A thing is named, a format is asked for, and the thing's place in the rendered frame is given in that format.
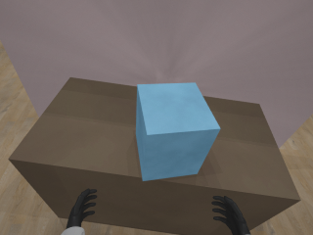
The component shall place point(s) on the carton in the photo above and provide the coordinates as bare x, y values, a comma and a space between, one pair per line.
175, 129

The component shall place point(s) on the right robot hand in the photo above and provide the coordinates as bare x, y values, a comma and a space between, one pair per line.
234, 217

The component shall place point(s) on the left robot hand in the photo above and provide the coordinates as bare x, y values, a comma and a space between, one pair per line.
77, 213

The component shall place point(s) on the pedestal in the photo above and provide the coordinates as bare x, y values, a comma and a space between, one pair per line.
86, 139

